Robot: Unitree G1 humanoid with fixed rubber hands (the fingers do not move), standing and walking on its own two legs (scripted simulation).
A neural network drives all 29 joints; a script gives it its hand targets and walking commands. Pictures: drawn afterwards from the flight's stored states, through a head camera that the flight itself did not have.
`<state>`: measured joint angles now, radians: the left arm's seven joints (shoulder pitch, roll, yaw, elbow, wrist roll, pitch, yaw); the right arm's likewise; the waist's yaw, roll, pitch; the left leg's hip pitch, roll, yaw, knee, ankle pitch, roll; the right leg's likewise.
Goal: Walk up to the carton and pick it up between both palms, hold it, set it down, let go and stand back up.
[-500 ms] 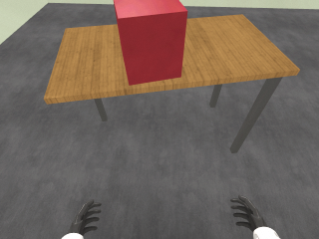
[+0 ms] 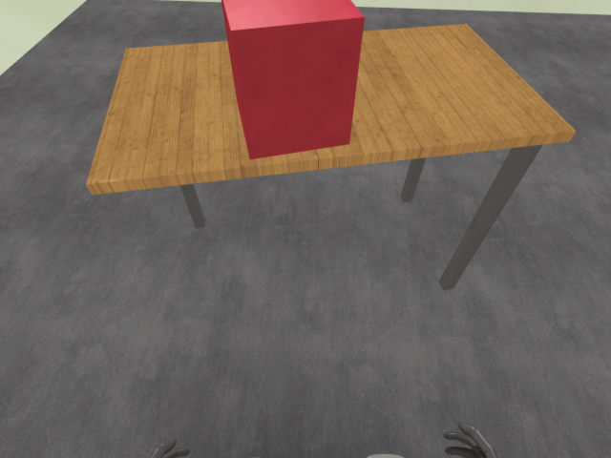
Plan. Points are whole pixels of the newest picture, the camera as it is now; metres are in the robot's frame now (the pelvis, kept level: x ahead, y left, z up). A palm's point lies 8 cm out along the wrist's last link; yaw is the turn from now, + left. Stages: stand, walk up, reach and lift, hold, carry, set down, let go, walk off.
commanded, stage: stand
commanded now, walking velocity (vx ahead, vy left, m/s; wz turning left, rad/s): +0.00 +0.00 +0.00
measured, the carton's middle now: (288, 69) +0.76 +0.03 +0.10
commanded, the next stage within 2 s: walk up in 1.64 s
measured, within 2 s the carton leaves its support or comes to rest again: neither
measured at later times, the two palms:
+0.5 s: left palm out of the picture +0.05 +0.23 -0.13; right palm out of the picture +0.06 -0.22 -0.12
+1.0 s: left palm out of the picture +0.02 +0.21 -0.13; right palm out of the picture +0.02 -0.22 -0.13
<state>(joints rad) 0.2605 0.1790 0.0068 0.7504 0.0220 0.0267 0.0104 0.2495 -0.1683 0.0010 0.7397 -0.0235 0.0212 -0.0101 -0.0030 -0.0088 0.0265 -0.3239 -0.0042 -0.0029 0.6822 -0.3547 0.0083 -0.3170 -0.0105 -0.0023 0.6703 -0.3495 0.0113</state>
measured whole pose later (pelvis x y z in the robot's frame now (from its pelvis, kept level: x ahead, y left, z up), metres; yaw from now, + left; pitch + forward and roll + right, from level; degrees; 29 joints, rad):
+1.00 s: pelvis +0.01 +0.00 +0.02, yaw +0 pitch -2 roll +0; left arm 0.27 0.12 0.03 1.05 0.02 0.01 0.04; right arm 0.28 -0.13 -0.03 1.05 -0.01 0.00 -0.03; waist -0.01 -0.01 0.06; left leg -0.19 -0.01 0.00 0.50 -0.28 0.01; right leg -0.19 -0.02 0.01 0.50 -0.28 0.02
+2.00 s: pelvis +0.01 +0.00 +0.02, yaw -2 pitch -2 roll +1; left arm 0.37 0.14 0.02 1.12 0.07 -0.01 0.02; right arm 0.36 -0.12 -0.03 1.12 -0.04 -0.02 -0.03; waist -0.01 -0.02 0.02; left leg -0.16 -0.01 0.02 0.49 -0.36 0.05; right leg -0.29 -0.02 -0.02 0.74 -0.54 0.00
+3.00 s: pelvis +0.31 +0.00 +0.00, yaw +0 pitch -5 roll +2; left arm 0.25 0.23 0.03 0.82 0.02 -0.03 0.03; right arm 0.29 -0.20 -0.01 0.92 -0.04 -0.03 -0.03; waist -0.03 -0.02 0.15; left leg -0.22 0.01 0.20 0.63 -0.32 0.06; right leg -0.46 -0.04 0.04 0.90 -0.28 0.01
